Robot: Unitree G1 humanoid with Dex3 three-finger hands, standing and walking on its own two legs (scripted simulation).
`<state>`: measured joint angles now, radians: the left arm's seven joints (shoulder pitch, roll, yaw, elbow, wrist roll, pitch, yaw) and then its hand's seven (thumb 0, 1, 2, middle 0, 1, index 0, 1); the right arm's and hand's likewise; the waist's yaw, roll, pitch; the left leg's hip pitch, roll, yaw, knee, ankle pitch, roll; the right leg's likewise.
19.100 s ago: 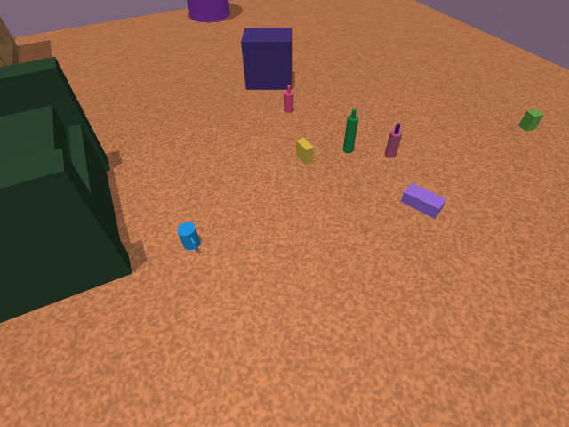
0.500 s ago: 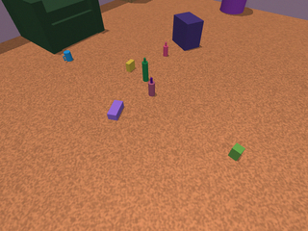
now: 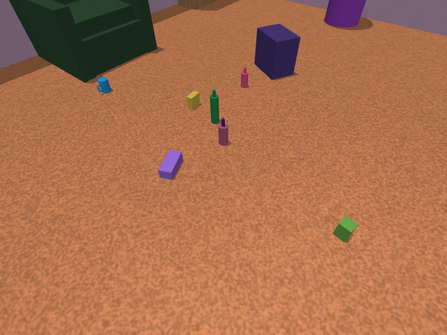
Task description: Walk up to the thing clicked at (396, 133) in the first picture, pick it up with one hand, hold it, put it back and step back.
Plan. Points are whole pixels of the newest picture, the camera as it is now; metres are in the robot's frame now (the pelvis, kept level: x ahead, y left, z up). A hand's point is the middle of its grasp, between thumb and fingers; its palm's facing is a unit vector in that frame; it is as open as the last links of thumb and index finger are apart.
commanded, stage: walk up
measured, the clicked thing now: (223, 130) +1.43 +0.05 -0.68
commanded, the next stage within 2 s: stand in 0.04 s
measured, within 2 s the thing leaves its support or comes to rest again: neither
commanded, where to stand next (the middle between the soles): +0.05 -0.02 m, yaw -4 degrees
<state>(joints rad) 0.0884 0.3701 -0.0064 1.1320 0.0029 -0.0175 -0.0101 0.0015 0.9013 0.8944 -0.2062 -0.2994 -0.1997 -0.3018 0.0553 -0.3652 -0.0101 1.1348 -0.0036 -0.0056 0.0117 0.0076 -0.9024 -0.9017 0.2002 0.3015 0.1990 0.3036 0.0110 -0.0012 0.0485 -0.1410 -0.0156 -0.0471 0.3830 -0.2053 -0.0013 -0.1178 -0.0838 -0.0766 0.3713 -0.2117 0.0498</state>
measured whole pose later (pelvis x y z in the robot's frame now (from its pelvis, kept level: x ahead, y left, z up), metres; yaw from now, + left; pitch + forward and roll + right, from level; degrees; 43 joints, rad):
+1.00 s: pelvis -0.01 -0.03 +0.00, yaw -2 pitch -2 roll +0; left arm 0.10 0.36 0.00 1.13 0.00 0.00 -0.02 0.00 0.90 0.89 -0.21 -0.30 -0.20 -0.30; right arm 0.11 -0.35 0.00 1.16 -0.01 0.00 0.01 0.01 -0.90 -0.90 0.20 0.30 0.20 0.30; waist 0.00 0.00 0.06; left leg -0.11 0.04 -0.03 0.31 -0.16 -0.05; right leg -0.12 -0.02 -0.06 0.33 -0.18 0.00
